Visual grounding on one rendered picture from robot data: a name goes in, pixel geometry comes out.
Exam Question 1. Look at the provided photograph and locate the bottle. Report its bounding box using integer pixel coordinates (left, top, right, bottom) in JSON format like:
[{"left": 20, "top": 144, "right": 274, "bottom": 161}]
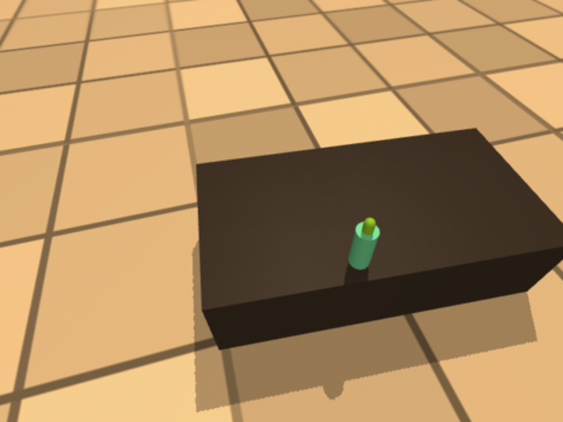
[{"left": 348, "top": 218, "right": 380, "bottom": 270}]

